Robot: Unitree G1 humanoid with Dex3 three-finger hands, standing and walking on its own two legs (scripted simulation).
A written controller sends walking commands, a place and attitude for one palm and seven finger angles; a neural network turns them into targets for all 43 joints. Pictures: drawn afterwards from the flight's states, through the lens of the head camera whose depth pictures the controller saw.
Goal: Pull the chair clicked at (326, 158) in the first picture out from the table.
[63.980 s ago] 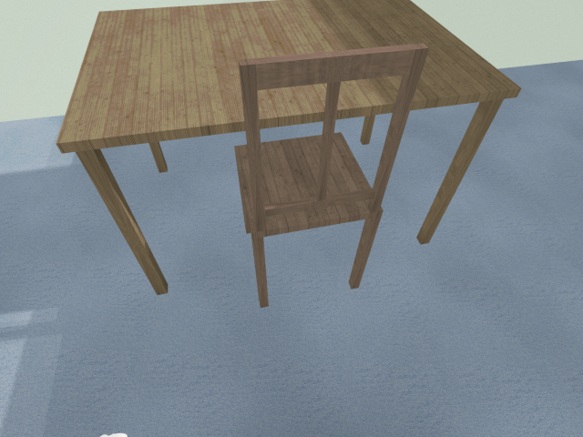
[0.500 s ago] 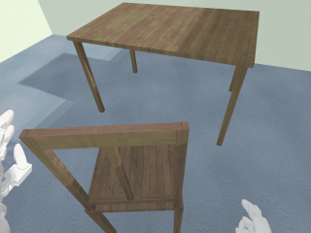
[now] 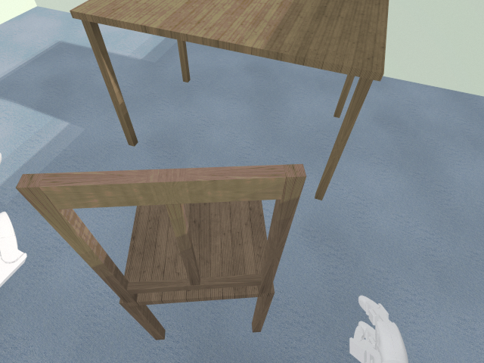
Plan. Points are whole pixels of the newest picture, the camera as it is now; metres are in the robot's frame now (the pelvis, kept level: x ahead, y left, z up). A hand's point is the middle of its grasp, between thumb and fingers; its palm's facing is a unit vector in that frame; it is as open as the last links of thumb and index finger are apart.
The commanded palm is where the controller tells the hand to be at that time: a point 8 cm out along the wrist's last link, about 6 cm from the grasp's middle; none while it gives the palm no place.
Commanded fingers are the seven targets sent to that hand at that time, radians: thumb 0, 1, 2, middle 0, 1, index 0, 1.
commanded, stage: step back with the hand held close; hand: left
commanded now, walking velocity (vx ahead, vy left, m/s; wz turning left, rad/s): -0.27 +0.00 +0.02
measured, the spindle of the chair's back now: (186, 249) +0.32 +0.13 -0.05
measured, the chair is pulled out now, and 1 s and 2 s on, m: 0.66 0.66 0.66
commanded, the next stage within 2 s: stop stepping back and stand still in 1.04 s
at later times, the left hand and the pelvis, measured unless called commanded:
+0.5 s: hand out of the picture +0.13 +0.27 +0.18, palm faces +0.49 -0.71 -0.52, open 7.4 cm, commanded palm +0.06 +0.30 +0.18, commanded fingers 0.00 0.90 0.90 -0.20 -0.30 -0.20 -0.30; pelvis -0.07 -0.01 -0.02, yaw +3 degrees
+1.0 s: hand out of the picture +0.07 +0.24 +0.20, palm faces +0.45 -0.78 -0.44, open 7.5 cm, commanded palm +0.01 +0.28 +0.18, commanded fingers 0.00 0.90 0.90 -0.20 -0.30 -0.20 -0.30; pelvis -0.13 -0.02 +0.00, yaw +0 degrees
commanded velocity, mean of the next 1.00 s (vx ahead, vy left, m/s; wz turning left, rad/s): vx -0.36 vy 0.00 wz -0.05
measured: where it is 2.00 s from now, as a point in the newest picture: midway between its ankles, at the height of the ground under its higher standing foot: outside the picture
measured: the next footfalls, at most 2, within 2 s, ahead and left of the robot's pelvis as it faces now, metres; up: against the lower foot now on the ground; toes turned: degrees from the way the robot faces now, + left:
right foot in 1.08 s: -0.13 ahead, -0.19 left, +0.00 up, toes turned -1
left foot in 1.32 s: -0.14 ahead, +0.07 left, +0.00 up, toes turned -1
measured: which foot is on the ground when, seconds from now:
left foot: down 0.00-1.00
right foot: down 0.00-0.76, up 0.78-1.00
